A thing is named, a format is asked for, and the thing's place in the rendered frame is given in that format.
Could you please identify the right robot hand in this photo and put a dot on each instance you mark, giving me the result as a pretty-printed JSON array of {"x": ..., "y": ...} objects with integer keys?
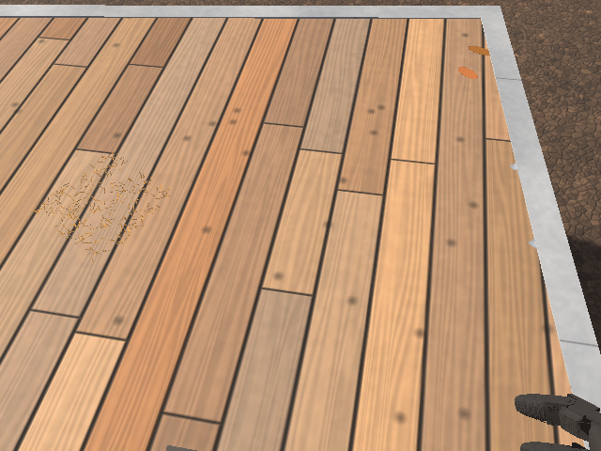
[{"x": 574, "y": 414}]

